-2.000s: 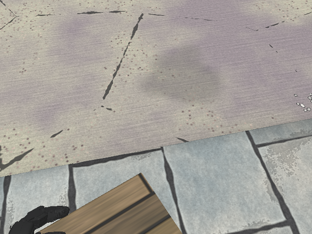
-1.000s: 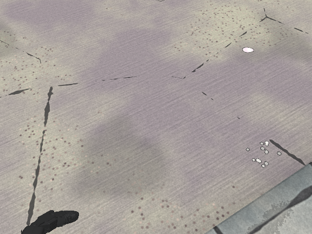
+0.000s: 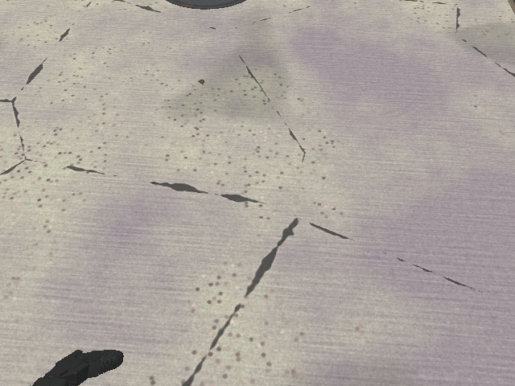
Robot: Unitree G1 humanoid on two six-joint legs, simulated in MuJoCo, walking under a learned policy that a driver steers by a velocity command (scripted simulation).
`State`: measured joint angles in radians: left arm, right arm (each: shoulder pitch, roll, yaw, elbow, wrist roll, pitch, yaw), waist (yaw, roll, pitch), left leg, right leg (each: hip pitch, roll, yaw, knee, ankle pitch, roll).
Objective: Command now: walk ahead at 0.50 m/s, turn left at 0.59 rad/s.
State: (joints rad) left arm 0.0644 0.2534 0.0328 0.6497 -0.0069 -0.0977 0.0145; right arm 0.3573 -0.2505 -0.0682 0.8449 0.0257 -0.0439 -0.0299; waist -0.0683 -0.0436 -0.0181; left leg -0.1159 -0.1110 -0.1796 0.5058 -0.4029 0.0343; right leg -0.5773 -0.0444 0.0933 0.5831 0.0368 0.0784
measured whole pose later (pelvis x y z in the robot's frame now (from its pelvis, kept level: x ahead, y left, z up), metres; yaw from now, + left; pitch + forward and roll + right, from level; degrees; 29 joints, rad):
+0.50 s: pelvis +0.25 +0.01 +0.01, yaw +18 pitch +2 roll -2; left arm 0.35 0.27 0.09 0.86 -0.01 -0.07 0.01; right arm 0.07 -0.26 -0.07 0.67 0.02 -0.01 0.04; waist 0.09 0.03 0.02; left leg -0.63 0.06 0.00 0.67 -0.06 0.04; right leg 0.05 -0.04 -0.23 0.26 -0.34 0.04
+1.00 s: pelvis +0.52 +0.13 +0.01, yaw +23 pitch +2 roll +2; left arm 0.04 0.26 0.04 0.78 -0.01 -0.09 -0.04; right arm 0.36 -0.26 -0.06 0.85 0.02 -0.07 0.00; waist -0.07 -0.05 0.02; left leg 0.05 -0.09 0.00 0.22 -0.30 0.06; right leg -0.64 -0.08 0.01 0.54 0.11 -0.01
